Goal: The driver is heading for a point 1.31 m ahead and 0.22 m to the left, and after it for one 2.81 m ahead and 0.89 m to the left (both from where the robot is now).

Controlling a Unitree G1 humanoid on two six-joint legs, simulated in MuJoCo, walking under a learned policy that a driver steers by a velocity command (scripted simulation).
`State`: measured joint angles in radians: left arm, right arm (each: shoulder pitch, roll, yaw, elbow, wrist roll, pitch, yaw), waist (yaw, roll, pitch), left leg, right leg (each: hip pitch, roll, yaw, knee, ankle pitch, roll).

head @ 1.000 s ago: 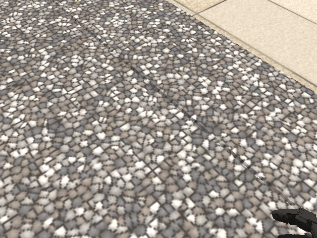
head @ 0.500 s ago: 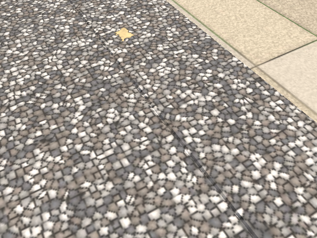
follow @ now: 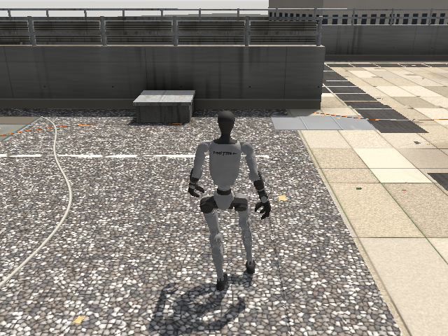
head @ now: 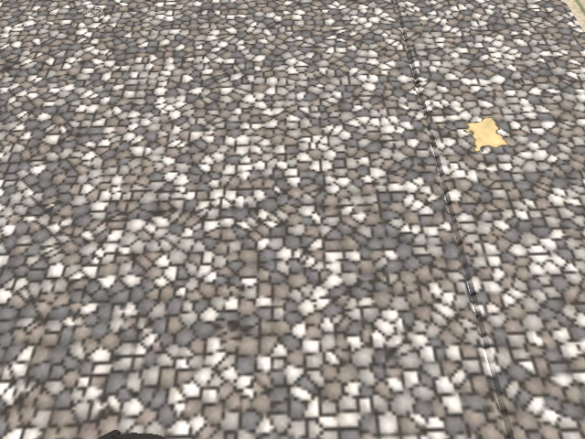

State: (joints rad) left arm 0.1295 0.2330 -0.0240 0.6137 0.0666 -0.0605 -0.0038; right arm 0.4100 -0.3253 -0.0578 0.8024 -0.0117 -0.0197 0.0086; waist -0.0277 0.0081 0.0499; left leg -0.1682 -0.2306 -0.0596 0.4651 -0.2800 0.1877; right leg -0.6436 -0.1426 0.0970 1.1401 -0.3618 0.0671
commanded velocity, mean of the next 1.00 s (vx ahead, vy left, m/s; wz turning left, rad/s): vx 1.00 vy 0.00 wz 0.54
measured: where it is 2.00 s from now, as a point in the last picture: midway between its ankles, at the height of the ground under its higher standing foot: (168, 90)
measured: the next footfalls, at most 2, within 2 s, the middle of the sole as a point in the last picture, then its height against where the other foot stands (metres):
right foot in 0.20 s outside the picture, level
left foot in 0.64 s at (241, 344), level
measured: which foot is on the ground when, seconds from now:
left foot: down 0.00-0.20, up 0.22-0.62, down 0.64-1.00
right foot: up 0.00-0.18, down 0.20-0.66, up 0.68-1.00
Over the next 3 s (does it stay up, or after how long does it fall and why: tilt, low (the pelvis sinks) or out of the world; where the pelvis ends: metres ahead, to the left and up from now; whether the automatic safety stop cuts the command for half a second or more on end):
stays up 2.64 0.81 0.01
